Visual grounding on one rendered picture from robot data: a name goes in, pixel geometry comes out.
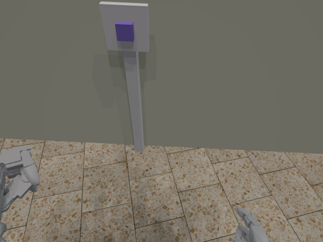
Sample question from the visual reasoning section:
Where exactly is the button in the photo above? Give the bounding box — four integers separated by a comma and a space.
115, 21, 134, 42

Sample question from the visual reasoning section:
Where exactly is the panel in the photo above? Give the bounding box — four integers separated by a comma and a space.
99, 2, 149, 152

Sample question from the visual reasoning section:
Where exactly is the left robot hand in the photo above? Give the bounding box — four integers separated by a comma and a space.
0, 145, 39, 221

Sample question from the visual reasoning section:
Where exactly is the right robot hand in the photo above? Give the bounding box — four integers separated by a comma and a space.
233, 207, 270, 242

